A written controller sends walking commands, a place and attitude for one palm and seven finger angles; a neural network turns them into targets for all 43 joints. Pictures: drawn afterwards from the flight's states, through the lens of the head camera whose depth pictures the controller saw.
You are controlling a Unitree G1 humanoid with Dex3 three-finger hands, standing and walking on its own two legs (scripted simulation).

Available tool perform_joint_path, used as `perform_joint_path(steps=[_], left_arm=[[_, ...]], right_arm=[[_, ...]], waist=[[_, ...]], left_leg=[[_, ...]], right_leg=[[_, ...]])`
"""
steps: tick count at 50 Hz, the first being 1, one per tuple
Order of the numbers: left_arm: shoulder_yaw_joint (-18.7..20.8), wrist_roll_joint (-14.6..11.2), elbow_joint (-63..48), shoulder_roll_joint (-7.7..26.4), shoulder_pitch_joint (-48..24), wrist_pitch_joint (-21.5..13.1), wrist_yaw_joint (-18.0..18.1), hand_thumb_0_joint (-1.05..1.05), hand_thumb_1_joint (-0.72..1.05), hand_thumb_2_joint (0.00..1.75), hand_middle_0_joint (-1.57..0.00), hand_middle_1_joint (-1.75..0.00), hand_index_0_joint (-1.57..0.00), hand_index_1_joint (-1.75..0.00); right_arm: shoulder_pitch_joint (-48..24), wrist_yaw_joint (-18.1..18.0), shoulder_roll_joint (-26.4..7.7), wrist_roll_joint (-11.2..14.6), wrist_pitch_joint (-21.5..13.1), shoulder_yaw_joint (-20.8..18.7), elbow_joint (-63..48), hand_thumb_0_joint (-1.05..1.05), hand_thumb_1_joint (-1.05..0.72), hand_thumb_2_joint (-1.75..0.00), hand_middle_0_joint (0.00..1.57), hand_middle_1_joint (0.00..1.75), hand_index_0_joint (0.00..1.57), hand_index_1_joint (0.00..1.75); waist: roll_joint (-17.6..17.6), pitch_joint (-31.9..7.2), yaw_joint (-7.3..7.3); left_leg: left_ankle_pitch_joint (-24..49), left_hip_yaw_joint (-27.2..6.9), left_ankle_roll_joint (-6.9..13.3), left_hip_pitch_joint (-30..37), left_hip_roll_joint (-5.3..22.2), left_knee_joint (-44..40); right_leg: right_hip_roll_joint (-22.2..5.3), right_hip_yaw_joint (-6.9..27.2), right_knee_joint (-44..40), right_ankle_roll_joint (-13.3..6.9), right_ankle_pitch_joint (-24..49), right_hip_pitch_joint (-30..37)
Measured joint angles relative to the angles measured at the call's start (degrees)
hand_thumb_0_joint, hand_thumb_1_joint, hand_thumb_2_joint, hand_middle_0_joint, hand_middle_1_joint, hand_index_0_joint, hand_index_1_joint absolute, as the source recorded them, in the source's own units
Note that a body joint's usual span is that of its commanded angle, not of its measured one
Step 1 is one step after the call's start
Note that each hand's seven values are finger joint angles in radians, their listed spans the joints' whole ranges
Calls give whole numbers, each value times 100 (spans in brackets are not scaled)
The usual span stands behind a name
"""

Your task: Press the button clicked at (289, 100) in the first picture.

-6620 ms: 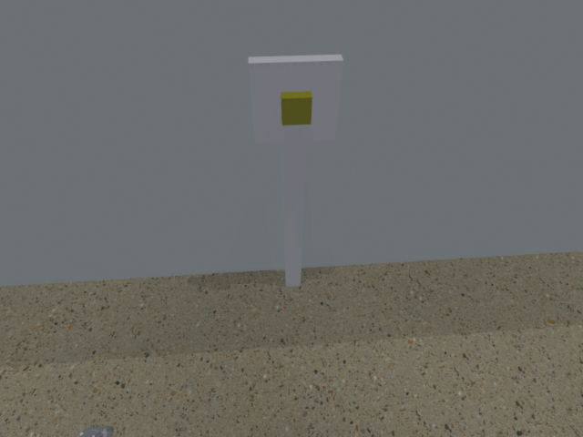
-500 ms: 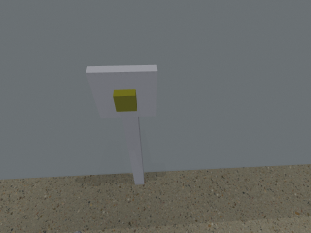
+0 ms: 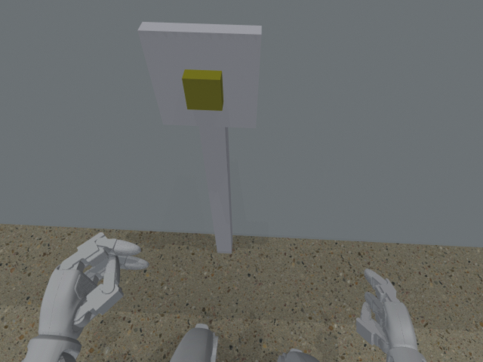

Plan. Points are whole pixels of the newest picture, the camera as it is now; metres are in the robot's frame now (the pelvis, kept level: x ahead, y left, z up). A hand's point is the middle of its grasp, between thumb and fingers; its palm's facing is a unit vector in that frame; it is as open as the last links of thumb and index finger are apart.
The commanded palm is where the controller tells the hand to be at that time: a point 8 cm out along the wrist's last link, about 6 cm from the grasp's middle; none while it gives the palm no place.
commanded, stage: raise the hand and make a fist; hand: left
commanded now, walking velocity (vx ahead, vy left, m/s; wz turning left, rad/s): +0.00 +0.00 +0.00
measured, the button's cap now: (204, 89) +0.54 +0.13 +0.15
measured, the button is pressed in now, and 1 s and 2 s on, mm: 0 0 0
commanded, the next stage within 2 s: aim a knuckle at the button in 1.42 s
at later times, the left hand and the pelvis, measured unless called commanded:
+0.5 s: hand (96, 260) +0.23 +0.22 +0.10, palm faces +0.02 -1.00 -0.04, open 3.1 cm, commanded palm +0.20 +0.28 +0.11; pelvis +0.01 +0.04 +0.03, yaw -1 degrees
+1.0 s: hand (76, 232) +0.25 +0.24 +0.14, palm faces +0.03 -1.00 -0.06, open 3.1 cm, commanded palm +0.22 +0.30 +0.15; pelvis +0.02 +0.04 +0.05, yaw -1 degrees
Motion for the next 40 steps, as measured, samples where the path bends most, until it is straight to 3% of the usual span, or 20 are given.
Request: perform_joint_path(steps=[3,7,12,16,20,29,40], left_arm=[[46,-82,102,108,-342,365,-226,1,90,90,-84,-100,-84,-100],[180,-156,210,134,-404,862,-202,1,90,90,-95,-112,-95,-112],[267,-148,128,66,-158,739,38,1,90,90,-109,-127,-109,-127],[186,-141,16,52,-56,492,92,1,90,90,-118,-137,-118,-137],[86,-111,-126,51,-20,469,134,1,90,90,-124,-144,-124,-144],[-56,28,-498,106,-53,794,348,1,90,90,-129,-149,-129,-149],[49,19,-539,221,-309,1294,257,1,90,90,-130,-150,-130,-150]], right_arm=[[175,-7,129,30,55,117,190,1,-91,-90,20,30,20,30],[471,6,227,41,174,129,319,1,-90,-90,20,30,21,30],[747,25,105,12,174,17,356,2,-90,-90,20,30,21,30],[780,19,-67,9,112,-67,354,2,-90,-90,20,30,20,30],[686,9,-156,24,73,-101,291,2,-90,-90,20,30,20,30],[384,52,-53,36,82,96,-53,1,-91,-90,20,30,20,30],[370,83,42,48,130,387,-169,1,-90,-90,20,30,21,30]], waist=[[67,44,-94],[93,58,-248],[105,82,-332],[98,127,-308],[73,155,-278],[59,162,-208],[131,214,-109]], left_leg=[[78,16,-10,94,14,-154],[207,175,15,387,7,-521],[297,328,96,627,-20,-816],[297,376,171,661,-50,-842],[286,389,234,714,-84,-849],[319,356,308,1030,-141,-1022],[419,310,319,1440,-175,-1336]], right_leg=[[18,16,-168,13,101,85],[4,163,-481,84,257,293],[-24,304,-766,167,395,480],[-55,349,-835,229,433,525],[-87,360,-894,283,454,607],[-125,320,-1195,360,548,1005],[-133,267,-1587,380,677,1469]])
